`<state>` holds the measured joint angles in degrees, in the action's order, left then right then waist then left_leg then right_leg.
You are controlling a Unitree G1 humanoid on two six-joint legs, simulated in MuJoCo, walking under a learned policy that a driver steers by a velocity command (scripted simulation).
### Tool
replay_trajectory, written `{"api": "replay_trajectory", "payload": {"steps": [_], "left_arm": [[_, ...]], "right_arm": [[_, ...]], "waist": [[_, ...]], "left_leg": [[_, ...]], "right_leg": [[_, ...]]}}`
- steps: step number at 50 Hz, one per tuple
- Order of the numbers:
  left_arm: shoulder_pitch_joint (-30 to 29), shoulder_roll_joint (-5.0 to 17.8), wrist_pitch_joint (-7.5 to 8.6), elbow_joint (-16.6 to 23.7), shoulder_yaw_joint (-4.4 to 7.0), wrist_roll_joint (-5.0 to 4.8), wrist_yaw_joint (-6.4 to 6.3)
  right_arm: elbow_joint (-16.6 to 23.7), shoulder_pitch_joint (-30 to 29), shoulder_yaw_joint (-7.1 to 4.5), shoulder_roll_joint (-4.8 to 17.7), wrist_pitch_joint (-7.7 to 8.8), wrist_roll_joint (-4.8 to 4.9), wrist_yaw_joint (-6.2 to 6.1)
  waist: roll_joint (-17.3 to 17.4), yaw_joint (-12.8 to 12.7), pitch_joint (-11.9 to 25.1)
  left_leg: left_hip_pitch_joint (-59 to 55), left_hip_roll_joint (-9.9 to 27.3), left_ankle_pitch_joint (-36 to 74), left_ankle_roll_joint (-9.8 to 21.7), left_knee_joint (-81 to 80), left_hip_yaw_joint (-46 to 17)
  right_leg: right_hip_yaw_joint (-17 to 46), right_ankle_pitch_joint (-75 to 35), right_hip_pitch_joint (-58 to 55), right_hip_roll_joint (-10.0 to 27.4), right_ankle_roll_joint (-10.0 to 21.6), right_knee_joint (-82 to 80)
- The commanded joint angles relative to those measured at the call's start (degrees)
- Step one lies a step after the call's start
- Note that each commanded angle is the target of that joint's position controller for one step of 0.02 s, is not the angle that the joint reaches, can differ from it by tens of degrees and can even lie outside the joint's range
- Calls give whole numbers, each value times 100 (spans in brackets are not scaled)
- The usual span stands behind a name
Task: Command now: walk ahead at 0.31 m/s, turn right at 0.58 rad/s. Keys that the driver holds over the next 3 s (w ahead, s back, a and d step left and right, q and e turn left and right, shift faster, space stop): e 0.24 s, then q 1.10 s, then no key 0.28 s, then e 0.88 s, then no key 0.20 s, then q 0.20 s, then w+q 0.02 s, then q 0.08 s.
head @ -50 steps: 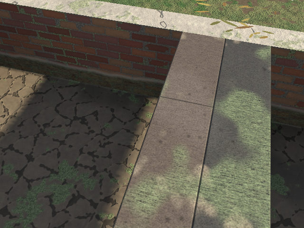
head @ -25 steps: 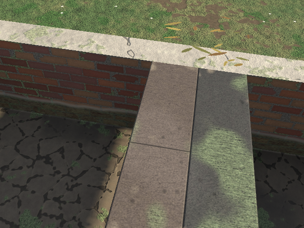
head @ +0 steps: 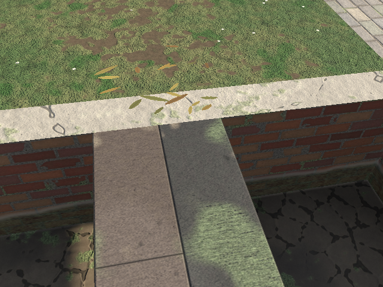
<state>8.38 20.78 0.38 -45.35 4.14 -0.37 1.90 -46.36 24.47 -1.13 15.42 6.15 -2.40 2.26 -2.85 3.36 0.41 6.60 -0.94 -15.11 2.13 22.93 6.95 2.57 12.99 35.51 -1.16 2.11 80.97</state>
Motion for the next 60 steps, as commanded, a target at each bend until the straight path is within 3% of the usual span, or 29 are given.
{"api": "replay_trajectory", "payload": {"steps": [1, 5, 7, 10, 12, 13, 14, 15, 16, 18, 19, 20, 22, 25, 29, 35, 38, 40, 41, 42, 43, 44, 46, 47, 48, 50, 56, 59, 60], "left_arm": [[-193, 122, -136, 384, 21, 49, 26], [-933, -251, -158, 690, -159, 238, 164], [-1325, -396, -140, 852, -260, 252, 212], [-1020, -272, -187, 1011, -287, 305, 96], [164, 8, -56, 751, -137, 278, 93], [839, 326, 32, 565, 12, 331, -6], [765, 892, 69, 540, 124, 107, -106], [1005, 889, 32, 734, 66, -222, -58], [846, 459, -15, 675, -59, -211, -106], [111, -336, 53, 507, -378, -62, -127], [-191, -501, 119, 489, -456, 12, -168], [-200, -504, 186, 420, -500, 101, -181], [-31, -480, 297, 314, -566, 241, -186], [-16, -166, 220, 390, -477, 188, -207], [-229, -75, 7, 651, -375, 222, -275], [138, 28, -144, 734, -242, 323, -379], [61, 165, -182, 841, -138, 346, -348], [-100, 354, -191, 849, -49, 287, -308], [-123, 404, -211, 867, 12, 239, -292], [-205, 235, -205, 1025, -11, 197, -235], [-736, 70, -215, 1376, -73, 91, -242], [-891, 179, -237, 1310, -77, 151, -293], [-485, 49, -233, 1215, -74, 84, -315], [-399, 125, -197, 1233, -41, 161, -306], [-287, 189, -208, 1197, -3, 219, -304], [-216, 107, -271, 1256, -29, 192, -258], [-602, -262, -306, 1623, -253, 184, -270], [102, -301, -190, 1484, -260, 26, -322], [568, -408, -146, 1348, -267, 53, -391]], "right_arm": [[143, 108, -32, 370, 159, 44, 9], [23, 185, 26, 298, 84, 26, -161], [9, 112, -1, 473, 54, -1, -205], [11, -66, -156, 917, -228, 95, -300], [126, -214, -244, 1021, -487, 125, -367], [271, -314, -266, 1069, -498, 186, -321], [382, 215, -120, 428, -502, 73, -270], [433, 387, -129, 486, -651, 170, -321], [273, 452, -69, 328, -733, 271, -330], [5, -74, -51, 290, -850, 153, -235], [-151, -153, -64, 291, -906, 98, -213], [-270, -172, -76, 306, -932, 149, -199], [-427, -205, -101, 305, -918, 236, -179], [-361, -555, -145, 338, -936, 271, -160], [17, -1262, -234, 529, -1001, 241, -121], [373, -1637, -234, 430, -960, 221, -133], [432, -1501, -187, 336, -947, 245, -35], [368, -1125, -170, 254, -922, 322, 68], [328, -863, -180, 292, -879, 292, 50], [346, -747, -305, 771, -853, 191, -6], [424, -642, -542, 1579, -913, 74, -78], [641, -776, -506, 1371, -907, -44, -162], [771, -1419, -408, 1031, -919, 83, -267], [872, -1689, -410, 1002, -909, 142, -249], [968, -1848, -383, 909, -891, 189, -213], [1050, -1736, -388, 877, -827, 227, -177], [1193, -1298, -524, 1116, -856, 89, -170], [1376, -1698, -543, 1046, -851, -25, -180], [1411, -1886, -545, 1028, -850, 30, -187]], "waist": [[805, -183, -364], [764, -139, -572], [964, -68, -564], [1412, -177, -348], [1165, -619, 415], [643, -990, 1037], [-820, -486, 1846], [-539, -508, 2494], [-400, -481, 2435], [-245, -164, 668], [-198, -38, 189], [-39, 11, 2], [113, 17, 183], [-28, -58, 364], [-343, -232, 125], [-172, -439, 269], [-235, -383, 384], [-179, -132, 456], [84, 2, 389], [1118, 42, 210], [2378, 304, -200], [1443, 277, -270], [817, -253, -309], [686, -350, -112], [644, -408, 134], [606, -393, 418], [1017, -45, 486], [1300, -340, 502], [1146, -642, 565]], "left_leg": [[-277, 1589, 3877, 727, -819, -681], [-198, 1370, 3801, 433, -433, 74], [-147, 1439, 4070, 453, -358, 177], [-247, 1418, 5028, 299, 187, 550], [-145, 1532, 5044, 185, 1925, 474], [733, 1361, 3559, -130, 3297, 490], [2184, 746, -2170, -399, 5006, 345], [2387, 257, -2175, -547, 5764, -529], [2040, 392, -1584, -599, 5502, -852], [1823, 477, -1294, -596, 5018, -772], [1464, 505, -1189, -573, 4578, -840], [1098, 466, -1088, -465, 4150, -915], [745, 333, -897, -359, 3462, -996], [942, 154, -755, -308, 3089, -898], [1595, 121, -778, -394, 3094, -780], [2025, 154, -1443, -284, 2789, -587], [1601, 168, -1405, -72, 2226, -397], [901, 50, -852, 112, 1208, -161], [331, 67, -315, 198, 456, -341], [0, 841, -530, 503, -332, -1905], [89, 2055, 684, 1319, -729, -4001], [280, 2244, 1562, 1668, -706, -3807], [542, 1542, 1638, 1392, -414, -2807], [413, 1261, 1712, 1202, -257, -2579], [436, 1070, 2215, 1178, -97, -2377], [288, 986, 2588, 1162, 51, -2279], [244, 941, 2127, 1021, 327, -2872], [822, 628, 2008, 760, 470, -3018], [1177, 457, 1543, 577, 617, -2936]], "right_leg": [[-107, -576, 845, 151, -34, 319], [-423, -1452, 698, 188, -71, -1430], [-617, -1111, 154, 160, -47, -2664], [-1094, 96, -997, -5, 63, -3936], [-976, 83, -2281, -227, 321, -4695], [-381, -1258, -3611, -5, 554, -5222], [1272, -5240, -5215, 1544, 771, -4297], [2592, -7421, -5177, 2291, 1501, -4639], [2296, -5515, -4352, 2431, 1798, -5518], [1573, -2728, -2548, 1882, 1475, -6277], [1198, -2585, -1883, 1630, 1228, -6429], [792, -2722, -1492, 1546, 1065, -6500], [442, -3437, -1673, 1459, 755, -6426], [207, -2827, -2085, 1368, 489, -6288], [329, -695, -2080, 1467, 754, -6536], [373, -546, -2579, 1817, 1300, -6146], [236, -460, -2400, 1865, 1234, -6029], [-125, -236, -2040, 1739, 922, -5765], [-360, 67, -1548, 1576, 500, -5425], [-966, 926, -544, 1041, -72, -4352], [-1099, 2219, 698, -46, -368, -2960], [-381, 2103, 741, 48, -448, -1861], [-95, 1128, 646, 137, -500, -1338], [-67, 846, 605, 146, -492, -1339], [-176, 683, 398, 71, -528, -1109], [-247, 627, 243, 68, -554, -1145], [-352, 1288, -212, 22, -315, -2893], [-337, 1136, -1368, -107, -229, -4377], [-516, 345, -2166, -203, -216, -5428]]}}
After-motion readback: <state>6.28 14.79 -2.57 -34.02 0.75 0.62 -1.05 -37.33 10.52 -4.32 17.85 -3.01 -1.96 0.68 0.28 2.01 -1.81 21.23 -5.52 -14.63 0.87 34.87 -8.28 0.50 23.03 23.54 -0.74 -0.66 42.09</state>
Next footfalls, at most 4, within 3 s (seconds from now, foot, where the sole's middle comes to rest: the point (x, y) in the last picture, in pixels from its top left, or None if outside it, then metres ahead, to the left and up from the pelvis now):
0.28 right None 0.25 -0.14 -0.78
0.82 left None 0.18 0.03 -0.78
1.22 right None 0.22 -0.18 -0.78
1.62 left None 0.06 -0.02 -0.78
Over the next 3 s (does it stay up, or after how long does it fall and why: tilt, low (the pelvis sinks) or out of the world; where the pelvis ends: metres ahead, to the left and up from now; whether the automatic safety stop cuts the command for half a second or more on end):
stays up -0.05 -0.12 -0.02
